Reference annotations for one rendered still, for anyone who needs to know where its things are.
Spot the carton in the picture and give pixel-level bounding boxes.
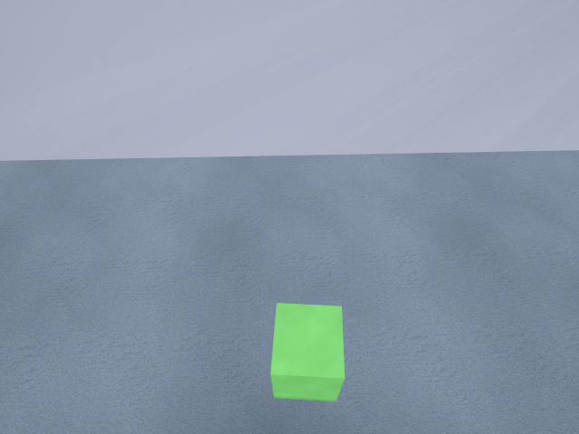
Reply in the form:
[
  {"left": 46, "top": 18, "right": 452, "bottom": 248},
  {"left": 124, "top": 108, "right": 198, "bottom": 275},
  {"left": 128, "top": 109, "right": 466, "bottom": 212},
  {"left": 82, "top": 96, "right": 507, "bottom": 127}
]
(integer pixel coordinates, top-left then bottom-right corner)
[{"left": 271, "top": 303, "right": 345, "bottom": 401}]

